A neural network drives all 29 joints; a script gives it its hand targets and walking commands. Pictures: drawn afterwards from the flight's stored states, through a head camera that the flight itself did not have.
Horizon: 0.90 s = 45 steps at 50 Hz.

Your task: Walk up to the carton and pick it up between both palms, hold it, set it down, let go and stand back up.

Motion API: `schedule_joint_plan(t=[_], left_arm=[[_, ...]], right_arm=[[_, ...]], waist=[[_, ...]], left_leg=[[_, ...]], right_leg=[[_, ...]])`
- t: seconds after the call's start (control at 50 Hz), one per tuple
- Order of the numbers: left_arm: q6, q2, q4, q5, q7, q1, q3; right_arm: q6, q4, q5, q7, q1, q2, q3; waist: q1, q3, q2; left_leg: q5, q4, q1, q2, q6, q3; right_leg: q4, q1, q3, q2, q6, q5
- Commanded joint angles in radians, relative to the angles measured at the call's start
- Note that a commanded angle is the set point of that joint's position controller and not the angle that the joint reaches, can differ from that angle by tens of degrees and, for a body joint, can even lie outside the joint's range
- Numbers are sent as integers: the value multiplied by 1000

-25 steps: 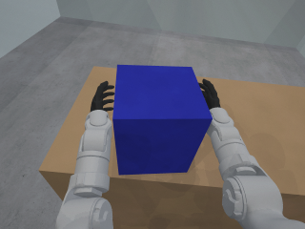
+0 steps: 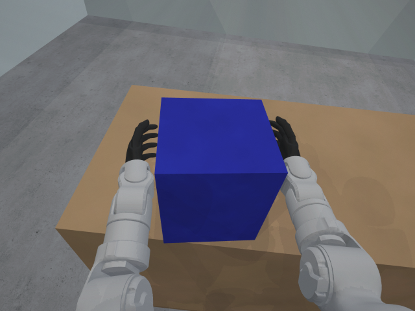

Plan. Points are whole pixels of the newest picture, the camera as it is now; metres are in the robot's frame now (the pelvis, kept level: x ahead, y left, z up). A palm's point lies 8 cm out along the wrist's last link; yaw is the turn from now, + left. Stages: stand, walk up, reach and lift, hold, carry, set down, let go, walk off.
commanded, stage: set down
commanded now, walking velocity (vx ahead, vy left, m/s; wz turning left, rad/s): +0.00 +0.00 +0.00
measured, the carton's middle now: (211, 173) +0.40 +0.03 +0.04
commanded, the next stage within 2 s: none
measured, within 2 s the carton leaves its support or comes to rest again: neither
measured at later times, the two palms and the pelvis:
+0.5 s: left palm (136, 162) +0.36 +0.18 +0.10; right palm (287, 155) +0.42 -0.12 +0.11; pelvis +0.00 +0.00 +0.00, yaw +0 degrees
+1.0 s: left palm (136, 162) +0.37 +0.18 +0.10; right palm (286, 156) +0.42 -0.12 +0.11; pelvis +0.01 +0.00 +0.00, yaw -1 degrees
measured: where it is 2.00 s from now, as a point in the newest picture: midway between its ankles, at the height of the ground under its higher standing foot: outside the picture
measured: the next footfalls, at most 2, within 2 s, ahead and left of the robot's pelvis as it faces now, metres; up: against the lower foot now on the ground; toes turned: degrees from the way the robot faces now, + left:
none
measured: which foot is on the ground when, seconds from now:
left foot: down 0.00-1.00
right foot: down 0.00-1.00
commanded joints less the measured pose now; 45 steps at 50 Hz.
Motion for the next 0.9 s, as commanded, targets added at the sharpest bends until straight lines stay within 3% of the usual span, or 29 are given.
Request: schedule_joint_plan(t=[0.0,0.2,0.48,0.88], left_arm=[[-58,-516,-55,-42,-96,-558,-315],[-86,-502,-10,-20,-103,-520,-282],[-103,-485,42,27,-127,-451,-211],[-101,-482,29,59,-147,-332,-182]], right_arm=[[-78,-152,-10,111,-579,481,219],[-92,-102,-58,119,-518,468,158],[-95,-85,-126,137,-445,474,91],[-96,-81,-141,153,-345,464,83]], waist=[[24,-408,17],[7,-361,8],[12,-274,-10],[15,-201,-6]], left_leg=[[291,47,350,-58,19,83],[251,26,335,-56,23,94],[175,-10,268,-60,38,114],[201,-13,273,-63,43,121]], right_leg=[[-29,23,-74,3,57,282],[-43,23,-76,2,53,245],[-34,88,-67,-5,68,245],[-30,91,-65,6,68,256]])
